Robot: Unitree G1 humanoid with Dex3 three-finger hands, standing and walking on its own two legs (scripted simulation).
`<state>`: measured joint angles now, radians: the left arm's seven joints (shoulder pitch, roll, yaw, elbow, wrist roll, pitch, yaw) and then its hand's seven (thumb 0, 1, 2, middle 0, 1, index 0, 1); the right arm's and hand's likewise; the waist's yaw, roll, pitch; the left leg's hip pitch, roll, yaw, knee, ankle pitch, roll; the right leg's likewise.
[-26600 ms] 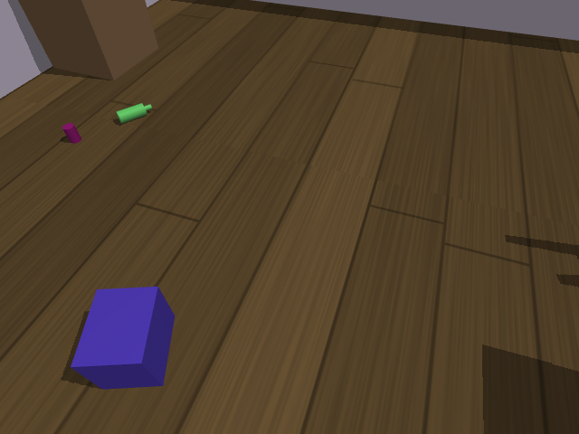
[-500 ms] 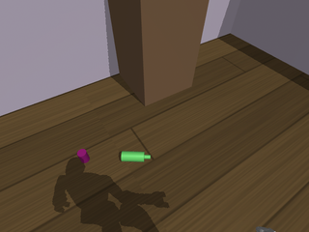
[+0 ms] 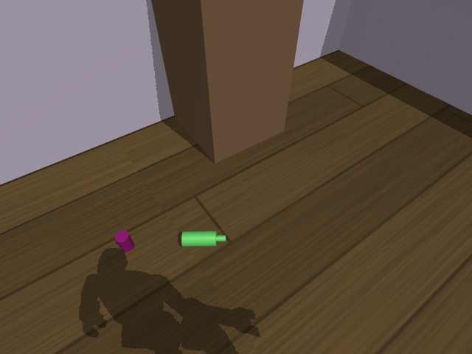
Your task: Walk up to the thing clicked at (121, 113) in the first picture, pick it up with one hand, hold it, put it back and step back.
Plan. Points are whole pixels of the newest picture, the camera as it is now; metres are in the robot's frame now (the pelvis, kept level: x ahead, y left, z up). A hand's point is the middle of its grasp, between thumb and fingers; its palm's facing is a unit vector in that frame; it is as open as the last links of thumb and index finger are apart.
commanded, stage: stand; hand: left
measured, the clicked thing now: (204, 238) +0.74 +0.18 -0.75
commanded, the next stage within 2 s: walk up in 0.46 s
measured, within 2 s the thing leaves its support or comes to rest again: neither
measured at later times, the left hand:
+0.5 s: hand out of the picture +0.08 +0.25 -0.15, palm faces -0.01 -0.94 -0.34, open 7.4 cm
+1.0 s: hand (77, 353) +0.17 +0.33 -0.16, palm faces -0.05 -0.94 -0.34, open 7.4 cm
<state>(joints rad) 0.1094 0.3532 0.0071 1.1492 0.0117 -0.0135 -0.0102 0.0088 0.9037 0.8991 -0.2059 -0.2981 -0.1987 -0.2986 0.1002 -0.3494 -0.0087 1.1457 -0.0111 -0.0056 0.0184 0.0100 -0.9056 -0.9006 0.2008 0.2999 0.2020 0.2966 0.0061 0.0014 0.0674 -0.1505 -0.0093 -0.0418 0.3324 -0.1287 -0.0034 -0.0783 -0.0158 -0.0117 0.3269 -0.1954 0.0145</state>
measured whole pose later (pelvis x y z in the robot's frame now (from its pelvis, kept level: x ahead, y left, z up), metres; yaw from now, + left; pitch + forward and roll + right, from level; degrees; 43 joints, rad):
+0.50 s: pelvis +0.01 -0.01 +0.00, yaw +0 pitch -3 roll +0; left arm 0.13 0.35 0.02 1.12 0.02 -0.02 -0.02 0.01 0.90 0.90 -0.21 -0.30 -0.20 -0.30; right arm 0.13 -0.35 -0.01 1.12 -0.02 -0.01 0.03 0.01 -0.91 -0.90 0.20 0.30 0.20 0.30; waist 0.00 0.01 0.05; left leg -0.17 0.00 -0.05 0.39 -0.23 0.01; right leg -0.09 -0.01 -0.01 0.36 -0.27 -0.01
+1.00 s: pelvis +0.14 +0.05 -0.01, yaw +0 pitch -4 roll +0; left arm 0.31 0.44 0.07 0.96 0.02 -0.01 -0.07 0.01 0.91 0.90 -0.20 -0.30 -0.20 -0.30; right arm 0.32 -0.37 -0.07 0.90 -0.03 -0.07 0.05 0.01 -0.90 -0.90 0.20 0.30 0.20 0.30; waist -0.01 -0.06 0.09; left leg -0.13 0.01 0.08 0.44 -0.25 0.04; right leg -0.46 -0.06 0.04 0.85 -0.31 -0.01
